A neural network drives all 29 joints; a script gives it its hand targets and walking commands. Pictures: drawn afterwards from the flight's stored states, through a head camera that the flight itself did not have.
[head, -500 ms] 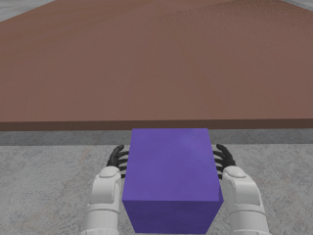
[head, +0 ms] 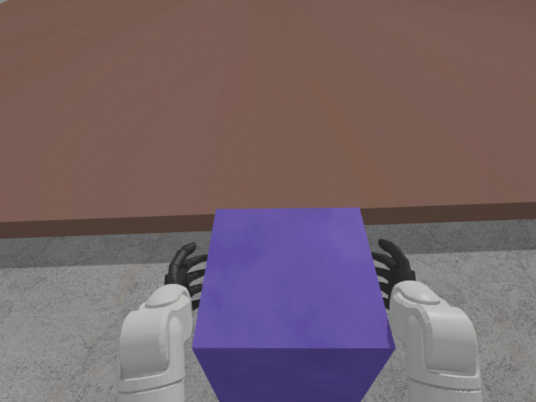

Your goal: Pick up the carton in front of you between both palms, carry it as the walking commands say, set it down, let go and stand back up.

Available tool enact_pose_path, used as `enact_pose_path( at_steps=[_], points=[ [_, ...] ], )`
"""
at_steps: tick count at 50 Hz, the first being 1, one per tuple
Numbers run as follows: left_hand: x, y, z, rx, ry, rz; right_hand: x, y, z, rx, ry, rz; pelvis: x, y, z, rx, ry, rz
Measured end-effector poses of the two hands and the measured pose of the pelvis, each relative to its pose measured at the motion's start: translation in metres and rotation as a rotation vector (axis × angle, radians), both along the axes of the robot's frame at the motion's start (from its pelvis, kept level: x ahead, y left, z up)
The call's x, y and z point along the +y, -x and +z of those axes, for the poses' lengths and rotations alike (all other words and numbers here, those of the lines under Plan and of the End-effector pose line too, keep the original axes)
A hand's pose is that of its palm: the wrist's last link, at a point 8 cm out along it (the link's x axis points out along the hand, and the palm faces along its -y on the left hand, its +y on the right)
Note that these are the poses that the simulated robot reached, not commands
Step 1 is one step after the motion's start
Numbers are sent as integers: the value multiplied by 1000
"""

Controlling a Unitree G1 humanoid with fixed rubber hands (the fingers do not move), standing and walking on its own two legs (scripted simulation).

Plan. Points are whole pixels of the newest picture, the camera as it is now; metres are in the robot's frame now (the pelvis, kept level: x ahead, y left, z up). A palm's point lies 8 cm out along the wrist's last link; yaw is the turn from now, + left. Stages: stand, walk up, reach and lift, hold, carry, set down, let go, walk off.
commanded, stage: carry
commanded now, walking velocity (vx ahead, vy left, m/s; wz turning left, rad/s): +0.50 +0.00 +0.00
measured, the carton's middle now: (288, 312) +0.27 +0.01 +0.02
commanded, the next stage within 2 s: none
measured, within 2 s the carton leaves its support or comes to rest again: neither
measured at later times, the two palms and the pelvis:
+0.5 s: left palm (238, 164) +0.56 +0.11 +0.08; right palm (382, 157) +0.59 -0.19 +0.07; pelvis +0.31 -0.06 +0.01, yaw +3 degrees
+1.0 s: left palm (239, 67) +0.93 +0.13 +0.13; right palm (349, 62) +0.92 -0.16 +0.14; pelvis +0.61 -0.01 +0.01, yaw +0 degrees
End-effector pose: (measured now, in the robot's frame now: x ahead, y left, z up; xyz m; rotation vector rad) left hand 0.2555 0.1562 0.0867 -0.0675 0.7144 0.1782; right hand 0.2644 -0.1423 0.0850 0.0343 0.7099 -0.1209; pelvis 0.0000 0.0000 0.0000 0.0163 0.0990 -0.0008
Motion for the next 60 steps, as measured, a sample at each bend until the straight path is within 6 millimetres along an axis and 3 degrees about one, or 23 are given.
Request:
enact_pose_path(
  at_steps=[4,8,12,16,19,23,31,40,44,50,55,60],
  points=[
    [-12,-52,10,7,6,-39,-12,-39,11,7,-8,-50,-2,-41,9,5,18,4],
    [-25,-107,13,-3,8,-50,-25,-92,15,-2,-15,-69,-12,-90,8,4,27,9],
    [-39,-164,4,-13,0,-39,-40,-153,5,-12,-25,-59,-29,-149,-3,-12,23,16],
    [-52,-219,-13,-12,-22,-12,-52,-217,-17,-11,-41,-26,-48,-206,-20,-29,34,37],
    [-53,-244,-22,61,-20,17,-53,-251,-26,62,-41,0,-57,-237,-9,-24,18,57],
    [-51,-281,-15,77,-27,48,-50,-298,-20,77,-29,43,-63,-281,6,-15,-5,58],
    [-49,-387,5,-4,-31,23,-48,-397,0,-5,-20,30,-54,-390,12,-17,-18,38],
    [-26,-547,9,-142,20,-31,-26,-538,17,-143,4,-42,-20,-530,-23,-50,-7,4],
    [-21,-601,13,-90,45,-41,-21,-586,22,-90,-8,-80,-11,-565,-10,-37,16,-13],
    [-21,-675,42,-144,67,-42,-21,-657,54,-144,-4,-91,-10,-614,6,-21,35,-2],
    [-22,-735,62,-159,1,-37,-22,-727,69,-157,25,-23,-21,-656,2,-32,16,11],
    [-30,-788,68,-95,-73,-44,-30,-788,64,-98,17,23,-29,-697,-8,-43,22,24]
  ],
)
